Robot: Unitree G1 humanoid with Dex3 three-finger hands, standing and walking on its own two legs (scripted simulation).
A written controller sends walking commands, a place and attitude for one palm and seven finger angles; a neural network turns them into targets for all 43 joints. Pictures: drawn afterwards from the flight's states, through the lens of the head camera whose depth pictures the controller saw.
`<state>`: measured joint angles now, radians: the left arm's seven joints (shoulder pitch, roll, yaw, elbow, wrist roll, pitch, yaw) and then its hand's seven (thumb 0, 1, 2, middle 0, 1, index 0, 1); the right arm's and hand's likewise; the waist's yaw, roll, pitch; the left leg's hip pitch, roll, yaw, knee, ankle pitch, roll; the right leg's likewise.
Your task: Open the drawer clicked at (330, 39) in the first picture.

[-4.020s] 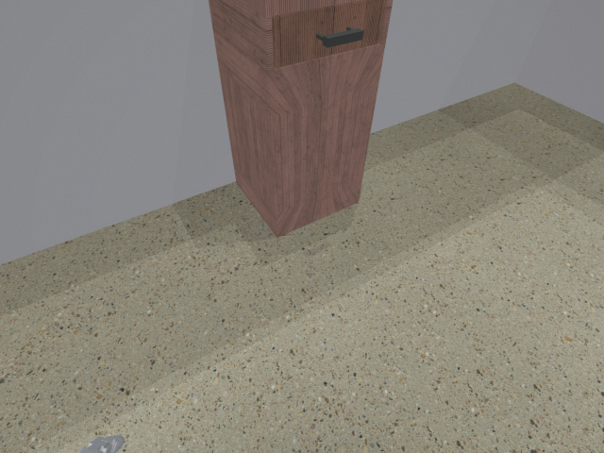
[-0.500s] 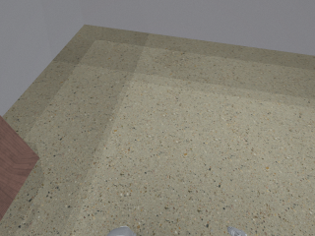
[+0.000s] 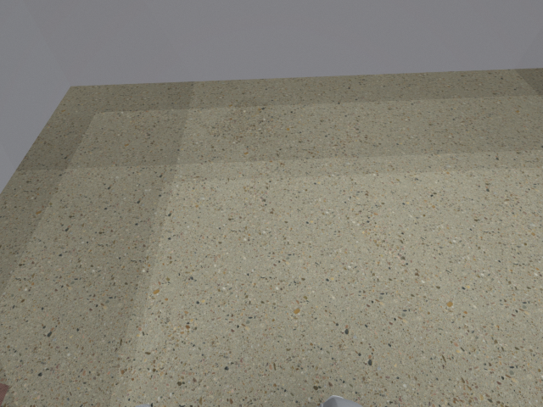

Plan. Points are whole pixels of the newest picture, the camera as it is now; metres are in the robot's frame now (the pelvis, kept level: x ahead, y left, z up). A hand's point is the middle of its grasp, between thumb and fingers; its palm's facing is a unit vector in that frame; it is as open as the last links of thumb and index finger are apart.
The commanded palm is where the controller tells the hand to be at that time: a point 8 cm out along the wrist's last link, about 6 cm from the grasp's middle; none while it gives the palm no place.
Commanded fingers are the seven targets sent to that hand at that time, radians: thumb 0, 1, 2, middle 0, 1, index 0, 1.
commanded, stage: walk to a spot facing it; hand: left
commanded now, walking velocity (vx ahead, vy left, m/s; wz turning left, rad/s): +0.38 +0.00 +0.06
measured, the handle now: out of the picture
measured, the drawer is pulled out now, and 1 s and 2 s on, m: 0.00 0.00 0.00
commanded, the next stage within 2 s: turn to face it in 0.46 s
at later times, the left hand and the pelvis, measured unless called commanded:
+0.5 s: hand out of the picture +0.14 +0.20 -0.18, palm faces +0.15 -0.98 -0.11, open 7.3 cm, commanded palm none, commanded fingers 0.00 0.90 0.90 -0.20 -0.30 -0.20 -0.30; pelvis +0.21 +0.05 +0.00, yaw +4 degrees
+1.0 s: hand (183, 260) +0.41 +0.20 -0.13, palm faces +0.22 -0.95 -0.24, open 7.3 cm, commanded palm none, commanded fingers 0.00 0.90 0.90 -0.20 -0.30 -0.20 -0.30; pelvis +0.33 +0.01 +0.02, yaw +13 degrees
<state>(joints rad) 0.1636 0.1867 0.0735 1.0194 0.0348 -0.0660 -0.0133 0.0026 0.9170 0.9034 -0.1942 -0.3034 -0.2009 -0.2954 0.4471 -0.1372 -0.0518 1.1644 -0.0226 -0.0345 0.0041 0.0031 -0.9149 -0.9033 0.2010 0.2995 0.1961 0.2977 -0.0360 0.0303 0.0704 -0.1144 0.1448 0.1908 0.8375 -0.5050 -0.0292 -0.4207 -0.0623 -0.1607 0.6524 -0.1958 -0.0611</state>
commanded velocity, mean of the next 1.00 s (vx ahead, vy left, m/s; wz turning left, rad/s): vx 0.17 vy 0.00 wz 0.28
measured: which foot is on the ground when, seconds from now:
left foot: up 0.00-0.40, down 0.42-0.88, up 0.90-1.00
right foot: down 0.00-0.42, up 0.44-0.86, down 0.88-1.00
